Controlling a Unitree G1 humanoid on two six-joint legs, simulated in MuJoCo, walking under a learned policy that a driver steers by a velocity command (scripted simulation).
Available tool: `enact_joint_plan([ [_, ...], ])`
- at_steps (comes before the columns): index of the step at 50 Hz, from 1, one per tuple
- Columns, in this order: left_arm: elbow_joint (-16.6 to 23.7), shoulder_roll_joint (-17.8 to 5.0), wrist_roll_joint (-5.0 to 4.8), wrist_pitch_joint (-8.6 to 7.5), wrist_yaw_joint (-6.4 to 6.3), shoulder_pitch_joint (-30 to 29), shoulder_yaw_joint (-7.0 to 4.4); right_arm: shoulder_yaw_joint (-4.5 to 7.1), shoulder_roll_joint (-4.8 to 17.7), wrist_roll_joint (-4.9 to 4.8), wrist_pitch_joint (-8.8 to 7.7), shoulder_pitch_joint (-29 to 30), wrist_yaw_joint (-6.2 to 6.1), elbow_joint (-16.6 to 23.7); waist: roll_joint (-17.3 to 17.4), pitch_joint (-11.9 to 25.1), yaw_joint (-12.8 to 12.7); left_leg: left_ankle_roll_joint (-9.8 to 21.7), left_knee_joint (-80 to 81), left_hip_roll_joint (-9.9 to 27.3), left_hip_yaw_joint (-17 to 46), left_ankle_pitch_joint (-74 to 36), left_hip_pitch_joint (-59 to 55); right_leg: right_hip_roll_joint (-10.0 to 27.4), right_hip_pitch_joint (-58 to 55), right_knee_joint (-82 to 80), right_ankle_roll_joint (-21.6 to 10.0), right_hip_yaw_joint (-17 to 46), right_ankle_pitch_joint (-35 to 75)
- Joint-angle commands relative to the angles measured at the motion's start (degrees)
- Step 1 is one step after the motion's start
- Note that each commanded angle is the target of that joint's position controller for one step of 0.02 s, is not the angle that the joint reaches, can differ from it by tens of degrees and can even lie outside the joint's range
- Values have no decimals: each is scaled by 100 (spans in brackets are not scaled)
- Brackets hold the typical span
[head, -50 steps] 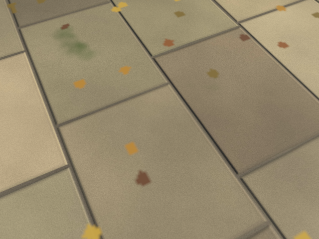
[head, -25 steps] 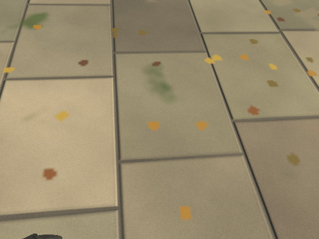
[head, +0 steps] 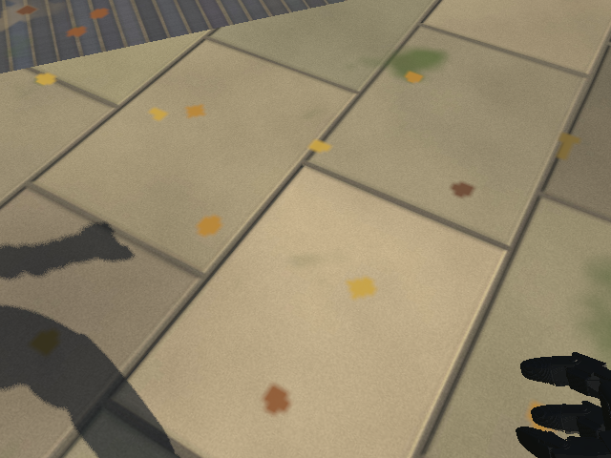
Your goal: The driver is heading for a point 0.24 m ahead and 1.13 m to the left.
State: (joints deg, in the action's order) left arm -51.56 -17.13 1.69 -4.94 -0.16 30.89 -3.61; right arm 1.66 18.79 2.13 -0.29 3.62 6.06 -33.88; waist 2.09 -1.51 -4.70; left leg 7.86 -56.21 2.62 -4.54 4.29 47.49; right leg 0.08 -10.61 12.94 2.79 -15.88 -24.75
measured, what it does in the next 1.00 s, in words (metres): walks ahead, turning left: left foot, then right foot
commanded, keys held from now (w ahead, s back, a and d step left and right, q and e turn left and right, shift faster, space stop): w+q+shift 1.00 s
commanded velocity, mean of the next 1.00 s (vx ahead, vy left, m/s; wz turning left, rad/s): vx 0.99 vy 0.00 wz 1.00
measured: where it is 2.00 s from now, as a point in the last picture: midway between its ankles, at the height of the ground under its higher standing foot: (35, 178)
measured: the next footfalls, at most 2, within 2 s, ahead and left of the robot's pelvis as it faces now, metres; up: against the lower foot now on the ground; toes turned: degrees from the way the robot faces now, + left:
left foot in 0.12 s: +0.29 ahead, +0.04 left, +0.00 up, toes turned +9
right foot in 0.50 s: +0.76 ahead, +0.01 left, +0.00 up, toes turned +32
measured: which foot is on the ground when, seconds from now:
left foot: up 0.00-0.10, down 0.12-0.52, up 0.54-0.94, down 0.96-1.00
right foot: down 0.00-0.10, up 0.12-0.48, down 0.50-0.94, up 0.96-1.00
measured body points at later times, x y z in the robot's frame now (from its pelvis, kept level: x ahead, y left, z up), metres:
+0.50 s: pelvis +0.50 +0.06 +0.00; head +0.54 +0.07 +0.44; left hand +0.65 +0.37 -0.05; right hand +0.60 -0.24 -0.12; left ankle +0.26 +0.03 -0.71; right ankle +0.71 -0.01 -0.72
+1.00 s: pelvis +0.87 +0.33 -0.03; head +0.89 +0.36 +0.42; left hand +0.64 +0.46 -0.16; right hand +1.20 +0.37 -0.11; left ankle +0.92 +0.41 -0.72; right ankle +0.82 +0.03 -0.58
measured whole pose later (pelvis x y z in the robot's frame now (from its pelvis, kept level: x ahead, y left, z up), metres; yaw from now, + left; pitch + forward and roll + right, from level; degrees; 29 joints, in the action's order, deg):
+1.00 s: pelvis +0.87 +0.33 -0.03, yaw +58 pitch +0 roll -1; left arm -47.3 -14.9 1.9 -2.1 0.1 24.5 -1.8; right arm 2.1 17.9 1.4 -0.5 -4.3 2.0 -37.6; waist 1.3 -3.7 -2.5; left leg 12.7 -46.5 -8.2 -5.8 15.6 31.7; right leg 5.1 2.8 72.6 2.8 -7.1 -23.2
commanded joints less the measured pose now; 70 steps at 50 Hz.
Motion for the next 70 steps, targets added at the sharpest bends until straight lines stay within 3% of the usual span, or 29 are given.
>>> enact_joint_plan([
  [1,425,-761,-14,-123,-67,-388,-74,-110,-24,-14,-56,358,36,316,-516,-588,508,277,927,-571,-833,-105,-1506,1195,1166,-176,-269,-126,7290],
  [3,557,-1334,-23,-16,-163,-540,-183,21,267,-66,-70,-894,-71,-40,-914,211,1246,457,973,-959,-742,467,-2811,1463,960,1670,-233,-100,9546],
  [5,715,-1312,19,145,-112,-1066,-210,369,836,-84,-104,-3175,-348,-795,-777,1116,2227,816,1750,-947,78,545,-5610,1476,2188,4755,-361,124,7500],
  [6,838,-623,153,181,23,-1070,-75,521,1178,-204,-59,-2808,-519,-923,348,759,1534,914,1712,-306,1089,982,-6267,485,3873,6733,-325,256,625],
  [7,1569,-557,-17,107,12,-960,-20,654,1852,-22,69,-2450,-525,-595,1218,1566,1058,2032,2695,919,4250,957,-7536,-125,5769,8421,-54,1016,-586],
  [8,1753,-821,0,-47,7,-1538,-3,667,1668,-49,92,-2774,-570,-567,46,1658,1274,1910,3587,968,4886,1436,-7308,143,6058,8115,-125,1872,20],
  [10,1659,-748,38,-120,-11,-1651,69,570,1193,-94,-46,-2386,-628,-756,-746,190,685,1547,4166,713,4219,969,-5463,553,5759,6911,-122,1920,324],
  [13,1606,-602,275,220,-3,-1443,109,369,770,-171,-320,-2035,-665,-746,-708,-163,102,1473,4217,140,3304,78,-3622,830,4798,5842,173,1951,-200],
  [16,2091,-325,175,276,93,-2582,225,372,796,-140,-467,-2048,-612,-777,-450,-573,297,1243,4607,-370,2855,6,-2425,770,4215,4134,275,1629,932],
  [22,2247,-479,-16,216,82,-3034,210,498,1036,-239,-479,-2544,-546,-1011,-62,-59,683,551,3960,-336,2905,-2422,-3480,110,2727,2001,-109,1590,2676],
  [25,1645,-1221,-34,163,-158,-513,-137,552,1364,-137,-503,-2035,-521,-956,-92,1326,-777,100,663,-594,2637,-3432,-3105,147,-122,2058,-299,1713,1345],
  [26,1401,-1587,143,137,-275,622,-263,318,431,-90,-577,-1872,-545,-749,-1154,1983,-1008,68,-1548,-1029,2148,493,-2042,1541,-1365,1904,-435,3103,-547],
  [27,1516,-1915,281,127,-193,-166,-321,146,89,-411,-536,-2658,-577,-406,-2946,2613,-74,-81,-2680,-1291,1519,2429,-696,2928,-1738,416,-944,6529,-1773],
  [30,1531,-604,192,184,-94,-1305,-107,212,659,-21,-293,-1591,-480,-621,-423,532,7,-88,-2383,-185,1054,1115,-386,2121,543,281,-946,4360,-883],
  [34,820,-305,8,-29,33,-865,-3,30,28,-9,-25,-930,-198,-97,-634,-172,326,-137,-2087,282,1001,1087,-73,1912,1402,-145,-715,2579,905],
  [40,536,-491,-24,-190,41,-961,-14,-96,47,-9,0,159,-18,412,-357,-740,543,22,184,55,-73,-239,-677,1222,1759,-733,-425,192,3606],
  [45,583,-1339,-22,60,-110,-802,-188,86,456,-62,-72,-1247,-159,-105,-840,320,1452,477,1078,-891,-649,325,-3094,1502,932,1749,-368,-107,8654],
  [47,911,-1377,-25,191,-66,-1265,-224,444,939,-152,-65,-3198,-383,-815,-288,1205,2146,814,1861,-1033,143,651,-5938,1176,2577,5289,-343,59,6207],
  [48,1008,-448,159,207,56,-936,-4,534,1333,-202,-18,-2521,-520,-708,897,718,1210,1023,1796,80,1838,546,-6222,346,4318,7416,-222,204,-251],
  [49,1725,-666,3,110,29,-940,-9,618,1818,-23,80,-2490,-539,-372,964,1910,1049,2168,2979,1016,4846,1044,-7557,-154,5816,8478,-30,1381,-667],
  [50,1852,-834,1,-41,40,-1511,20,652,1623,-12,90,-2762,-623,-458,54,1593,1209,1986,3923,1121,5350,1786,-7135,180,6218,8016,-57,1987,-90],
  [52,1765,-745,73,-84,-5,-1827,99,573,1224,-83,-85,-2431,-704,-696,-691,191,689,1603,4158,684,4395,944,-5341,558,5804,6841,-50,1972,211],
  [58,2158,-287,165,291,95,-2679,275,377,778,-142,-475,-2140,-625,-739,-477,-469,339,1252,4512,-361,2899,-226,-2443,775,4176,4094,263,1679,950],
  [63,2283,-406,-40,239,105,-3134,255,500,985,-235,-484,-2479,-525,-921,-124,-106,730,668,4221,-357,2926,-1547,-3042,234,2802,2233,-17,1604,2776],
  [66,1903,-939,3,151,-90,-1565,17,605,1367,-201,-422,-2377,-546,-973,-227,768,-125,86,1601,-620,2754,-3456,-3634,-112,1091,1615,-193,1626,2024],
  [67,1683,-1269,103,88,-194,-473,-111,521,1015,-235,-464,-2180,-542,-876,-260,1289,-606,-125,34,-903,2527,-2575,-2888,543,-231,1736,-309,2046,1790],
  [68,1575,-1618,313,51,-247,76,-170,280,-6,-341,-465,-2323,-642,-612,-1682,1856,-419,-288,-1910,-1469,1713,2984,-1375,2553,-1587,1726,-560,3849,3384],
  [69,1650,-1831,221,127,-159,-318,-289,314,531,-341,-385,-2897,-726,-428,-2419,2858,32,-366,-2939,-1316,1339,2905,-805,3206,-1726,1434,-1245,5935,3849],
  [70,1816,-1111,149,180,-137,-1005,-152,369,793,-163,-269,-2465,-761,-612,-1433,2077,84,-378,-2857,-765,1158,2251,-676,2820,-858,1326,-1216,4974,3865],
])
